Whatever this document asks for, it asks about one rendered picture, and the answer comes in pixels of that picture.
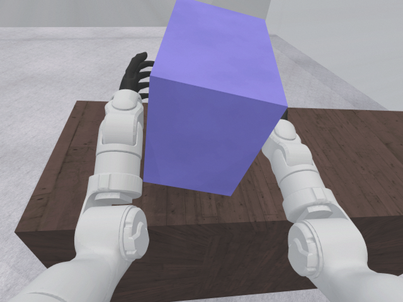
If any right robot upper arm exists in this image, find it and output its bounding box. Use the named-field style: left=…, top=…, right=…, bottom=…
left=288, top=218, right=403, bottom=302

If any pedestal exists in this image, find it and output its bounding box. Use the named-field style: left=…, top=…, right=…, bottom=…
left=14, top=101, right=403, bottom=302

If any right robot hand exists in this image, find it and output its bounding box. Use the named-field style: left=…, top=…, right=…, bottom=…
left=280, top=109, right=288, bottom=121

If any left robot forearm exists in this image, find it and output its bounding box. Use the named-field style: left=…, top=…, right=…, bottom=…
left=74, top=89, right=144, bottom=250

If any right robot forearm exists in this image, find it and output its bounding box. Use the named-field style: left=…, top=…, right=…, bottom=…
left=261, top=119, right=368, bottom=261

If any carton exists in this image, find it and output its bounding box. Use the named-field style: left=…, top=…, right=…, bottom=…
left=143, top=0, right=288, bottom=196

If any left robot upper arm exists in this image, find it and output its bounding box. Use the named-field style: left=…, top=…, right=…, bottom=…
left=7, top=205, right=149, bottom=302

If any left robot hand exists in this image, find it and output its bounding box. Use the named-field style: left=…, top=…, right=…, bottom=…
left=119, top=52, right=155, bottom=99

